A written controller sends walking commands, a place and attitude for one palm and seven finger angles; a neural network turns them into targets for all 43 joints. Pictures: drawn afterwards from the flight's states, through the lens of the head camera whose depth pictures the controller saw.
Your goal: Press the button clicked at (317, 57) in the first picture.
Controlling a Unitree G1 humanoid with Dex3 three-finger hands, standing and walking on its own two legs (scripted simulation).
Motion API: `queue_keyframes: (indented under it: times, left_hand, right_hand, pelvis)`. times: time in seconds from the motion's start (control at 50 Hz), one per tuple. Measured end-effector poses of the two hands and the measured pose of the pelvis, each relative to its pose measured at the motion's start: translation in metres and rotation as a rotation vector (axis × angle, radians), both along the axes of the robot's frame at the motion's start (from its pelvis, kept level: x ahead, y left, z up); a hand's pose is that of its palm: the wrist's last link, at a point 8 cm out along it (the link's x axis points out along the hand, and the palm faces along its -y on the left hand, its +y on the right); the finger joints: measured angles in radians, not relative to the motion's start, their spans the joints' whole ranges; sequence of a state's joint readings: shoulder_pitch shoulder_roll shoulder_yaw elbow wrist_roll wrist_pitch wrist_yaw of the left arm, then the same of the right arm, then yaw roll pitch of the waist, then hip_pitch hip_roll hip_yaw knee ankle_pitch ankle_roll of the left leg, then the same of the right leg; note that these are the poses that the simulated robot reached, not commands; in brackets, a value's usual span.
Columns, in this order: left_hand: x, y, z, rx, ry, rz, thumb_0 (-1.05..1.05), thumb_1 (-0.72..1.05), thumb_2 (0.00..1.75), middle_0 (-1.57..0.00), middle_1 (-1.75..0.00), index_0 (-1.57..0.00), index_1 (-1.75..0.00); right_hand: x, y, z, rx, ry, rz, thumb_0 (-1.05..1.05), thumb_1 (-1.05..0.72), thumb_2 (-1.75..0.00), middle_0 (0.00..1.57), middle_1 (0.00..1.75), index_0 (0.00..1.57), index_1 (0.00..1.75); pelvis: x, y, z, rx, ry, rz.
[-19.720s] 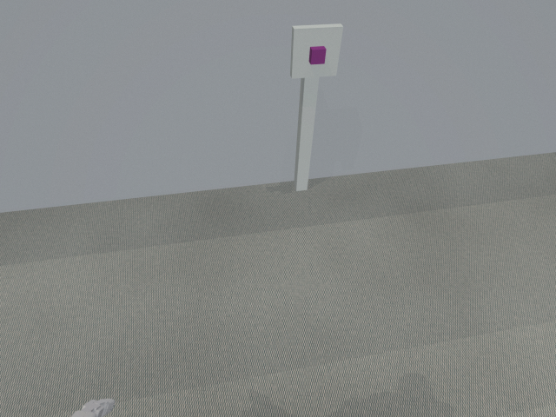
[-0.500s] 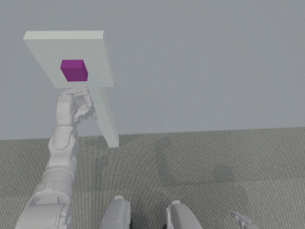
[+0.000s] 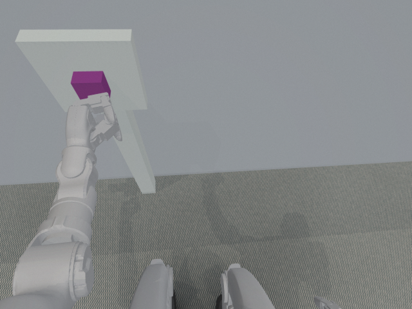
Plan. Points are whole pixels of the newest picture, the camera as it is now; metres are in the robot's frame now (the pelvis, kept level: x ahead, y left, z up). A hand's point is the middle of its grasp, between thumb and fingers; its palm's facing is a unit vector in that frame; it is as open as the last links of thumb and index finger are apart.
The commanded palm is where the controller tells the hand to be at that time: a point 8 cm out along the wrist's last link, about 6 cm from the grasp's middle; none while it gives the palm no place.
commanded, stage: press the button with the knuckle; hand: left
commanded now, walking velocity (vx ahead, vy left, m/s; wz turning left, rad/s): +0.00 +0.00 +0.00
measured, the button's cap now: (92, 85) +0.52 +0.21 +0.08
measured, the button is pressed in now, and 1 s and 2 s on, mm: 0 9 0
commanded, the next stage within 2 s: hold the button down briefly in 0.72 s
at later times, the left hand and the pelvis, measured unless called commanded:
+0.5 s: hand (114, 118) +0.47 +0.17 +0.04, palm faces +0.05 -1.00 -0.05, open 3.3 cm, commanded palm +0.47 +0.20 +0.05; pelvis +0.00 +0.00 +0.00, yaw +0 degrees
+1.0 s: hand (113, 113) +0.49 +0.17 +0.04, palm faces +0.05 -1.00 -0.05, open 3.6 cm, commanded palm +0.50 +0.20 +0.05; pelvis -0.03 +0.00 -0.02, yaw +0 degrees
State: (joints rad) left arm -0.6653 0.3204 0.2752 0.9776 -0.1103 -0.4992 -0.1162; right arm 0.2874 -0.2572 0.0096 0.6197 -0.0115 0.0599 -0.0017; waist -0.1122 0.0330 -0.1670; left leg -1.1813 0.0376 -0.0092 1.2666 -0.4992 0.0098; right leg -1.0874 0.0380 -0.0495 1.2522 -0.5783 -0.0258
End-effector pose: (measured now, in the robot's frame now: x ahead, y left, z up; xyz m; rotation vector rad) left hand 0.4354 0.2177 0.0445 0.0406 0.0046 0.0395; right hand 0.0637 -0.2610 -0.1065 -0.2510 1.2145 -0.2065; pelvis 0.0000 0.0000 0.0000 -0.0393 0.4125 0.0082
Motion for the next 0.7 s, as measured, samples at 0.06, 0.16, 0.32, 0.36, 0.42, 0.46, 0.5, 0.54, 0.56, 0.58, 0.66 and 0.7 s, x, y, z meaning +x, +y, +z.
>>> queue_keyframes:
  times: [0.06,0.16,0.32,0.36,0.42,0.46,0.5,0.54,0.56,0.58,0.66,0.7]
  left_hand:
    - [0.005,0.002,-0.002,-0.005,0.009,0.006,0.01,0.9,0.9,-1.3,-1.5,-1.3,-1.5]
    - [0.006,0.003,-0.002,-0.005,-0.003,0.001,0.01,0.9,0.9,-1.3,-1.5,-1.32,-1.5]
    - [0.011,0.003,-0.003,-0.005,-0.008,0.013,0.01,0.9,0.9,-1.3,-1.5,-1.35,-1.5]
    - [0.012,0.004,-0.002,-0.001,-0.008,0.013,0.01,0.9,0.9,-1.3,-1.5,-1.37,-1.5]
    - [0.014,0.005,-0.002,0.006,-0.008,0.014,0.01,0.9,0.9,-1.3,-1.5,-1.39,-1.5]
    - [0.015,0.005,-0.002,0.006,-0.007,0.015,0.01,0.9,0.9,-1.3,-1.5,-1.4,-1.5]
    - [0.015,0.005,-0.002,0.007,-0.006,0.015,0.01,0.9,0.9,-1.3,-1.5,-1.42,-1.5]
    - [0.016,0.005,-0.002,0.006,-0.004,0.018,0.01,0.9,0.9,-1.3,-1.5,-1.43,-1.5]
    - [0.016,0.005,-0.002,0.005,-0.004,0.019,0.01,0.9,0.9,-1.3,-1.5,-1.43,-1.5]
    - [0.017,0.005,-0.002,0.004,-0.004,0.02,0.01,0.9,0.9,-1.3,-1.5,-1.43,-1.5]
    - [0.022,0.005,-0.002,0.008,-0.004,0.023,0.01,0.9,0.9,-1.3,-1.5,-1.45,-1.5]
    - [0.024,0.006,-0.002,0.013,-0.008,0.02,0.01,0.9,0.9,-1.3,-1.5,-1.48,-1.5]
  right_hand:
    - [-0.008,0.001,-0.001,0.001,0.026,-0.011,0.0,-0.9,-0.9,0.2,0.3,0.2,0.3]
    - [-0.019,0.003,-0.001,0.005,0.063,-0.026,0.0,-0.9,-0.9,0.2,0.3,0.2,0.3]
    - [-0.023,0.005,-0.002,0.003,0.085,-0.023,0.0,-0.9,-0.9,0.2,0.3,0.2,0.3]
    - [-0.023,0.004,-0.002,0.001,0.086,-0.019,0.0,-0.9,-0.9,0.2,0.3,0.2,0.3]
    - [-0.023,0.004,-0.003,-0.003,0.086,-0.013,0.0,-0.9,-0.9,0.2,0.3,0.2,0.3]
    - [-0.024,0.003,-0.004,-0.005,0.088,-0.009,0.0,-0.9,-0.9,0.2,0.3,0.2,0.3]
    - [-0.025,0.002,-0.004,-0.008,0.087,-0.006,0.0,-0.9,-0.9,0.2,0.3,0.2,0.3]
    - [-0.026,0.002,-0.004,-0.011,0.087,-0.004,0.0,-0.9,-0.9,0.2,0.3,0.2,0.3]
    - [-0.027,0.001,-0.005,-0.013,0.088,-0.003,0.0,-0.9,-0.9,0.2,0.3,0.2,0.3]
    - [-0.028,0.001,-0.005,-0.015,0.089,-0.002,0.0,-0.9,-0.9,0.2,0.3,0.2,0.3]
    - [-0.034,-0.002,-0.005,-0.028,0.094,0.0,0.0,-0.9,-0.9,0.2,0.3,0.2,0.3]
    - [-0.038,-0.003,-0.006,-0.034,0.1,0.001,0.0,-0.9,-0.9,0.2,0.3,0.2,0.3]
  pelvis:
    - [0.001,0.001,0.0,0.0,0.005,-0.003]
    - [0.003,0.002,0.0,-0.002,0.011,-0.006]
    - [0.002,0.003,0.0,-0.008,0.013,0.002]
    - [0.001,0.003,-0.001,-0.01,0.015,0.004]
    - [-0.001,0.003,-0.002,-0.012,0.017,0.008]
    - [-0.003,0.003,-0.003,-0.014,0.018,0.01]
    - [-0.004,0.003,-0.004,-0.015,0.019,0.011]
    - [-0.005,0.002,-0.005,-0.016,0.02,0.013]
    - [-0.006,0.002,-0.005,-0.017,0.02,0.014]
    - [-0.007,0.002,-0.006,-0.017,0.02,0.015]
    - [-0.011,0.001,-0.009,-0.021,0.025,0.019]
    - [-0.013,0.0,-0.01,-0.024,0.029,0.02]
